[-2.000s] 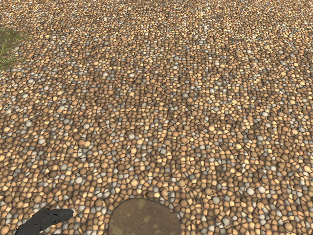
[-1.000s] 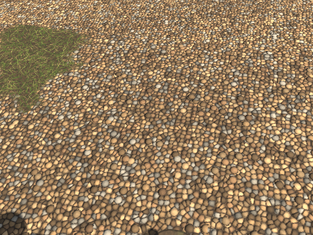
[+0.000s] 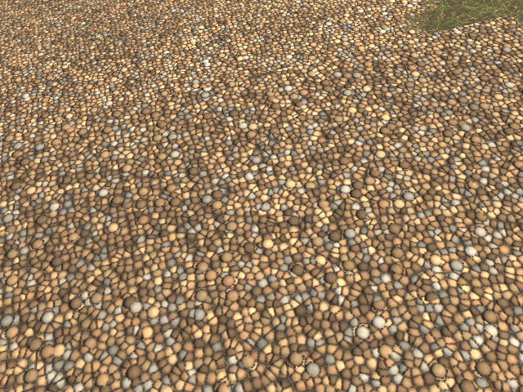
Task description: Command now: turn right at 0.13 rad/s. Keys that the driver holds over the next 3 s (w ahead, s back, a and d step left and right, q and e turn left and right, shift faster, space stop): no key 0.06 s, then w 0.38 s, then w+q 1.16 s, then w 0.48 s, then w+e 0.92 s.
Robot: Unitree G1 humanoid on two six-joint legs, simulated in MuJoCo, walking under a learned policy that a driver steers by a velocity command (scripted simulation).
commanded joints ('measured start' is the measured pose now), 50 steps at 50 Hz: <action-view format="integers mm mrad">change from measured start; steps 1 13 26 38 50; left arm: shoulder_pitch -24 -159 -36 85 194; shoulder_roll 156 147 149 122 213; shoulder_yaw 40 46 55 58 83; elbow -33 -51 -18 82 134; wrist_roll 1 -44 -41 -1 -26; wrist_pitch -10 -64 -80 -128 -72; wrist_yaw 7 -2 -41 -15 10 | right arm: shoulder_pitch -29 215 191 135 -173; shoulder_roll -50 -141 -155 -9 4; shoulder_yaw -2 -18 -19 -1 20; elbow -56 51 34 -42 -224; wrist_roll -2 -10 28 29 23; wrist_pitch -12 -109 -101 -79 -88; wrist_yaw -2 17 26 34 104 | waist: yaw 25 -81 39 12 70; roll -177 175 79 -112 -85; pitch -105 87 5 -2 42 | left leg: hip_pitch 41 386 210 -278 -267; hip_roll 15 331 182 84 0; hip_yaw -14 -549 -136 -109 90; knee -150 -801 -689 189 -309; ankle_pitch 2 -231 303 223 353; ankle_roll -4 377 225 112 161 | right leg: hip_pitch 97 -512 6 128 344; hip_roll -237 -19 -29 -291 -317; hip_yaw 193 27 -54 58 -220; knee -112 498 96 -315 -209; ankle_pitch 299 -356 81 143 618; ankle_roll -164 22 31 -109 -77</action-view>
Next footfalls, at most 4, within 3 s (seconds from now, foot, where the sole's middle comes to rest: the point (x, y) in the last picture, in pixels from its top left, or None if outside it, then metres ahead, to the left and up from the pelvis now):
0.18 left None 0.02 0.13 -0.78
0.56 right None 0.26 -0.15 -0.78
1.08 left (242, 365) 0.54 0.13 -0.78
1.58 right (263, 251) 0.88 0.07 -0.78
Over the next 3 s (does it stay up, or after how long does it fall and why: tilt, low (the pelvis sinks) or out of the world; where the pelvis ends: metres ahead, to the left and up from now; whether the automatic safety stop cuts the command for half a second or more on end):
stays up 1.27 0.52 -0.01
